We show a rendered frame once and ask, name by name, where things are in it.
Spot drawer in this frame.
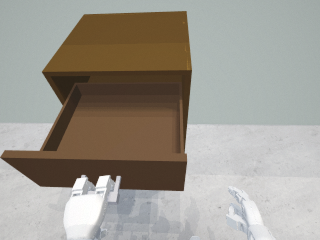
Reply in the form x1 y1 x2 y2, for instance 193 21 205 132
0 82 187 191

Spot handle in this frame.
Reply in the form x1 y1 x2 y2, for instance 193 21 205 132
81 175 122 205

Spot cabinet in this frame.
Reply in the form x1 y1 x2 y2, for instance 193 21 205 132
42 11 192 153

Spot robot right hand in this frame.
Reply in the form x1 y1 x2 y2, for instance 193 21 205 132
226 186 265 234

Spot robot left hand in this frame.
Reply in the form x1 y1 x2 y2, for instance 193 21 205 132
63 175 115 240

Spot right robot forearm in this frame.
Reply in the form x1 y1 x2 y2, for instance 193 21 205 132
247 224 277 240

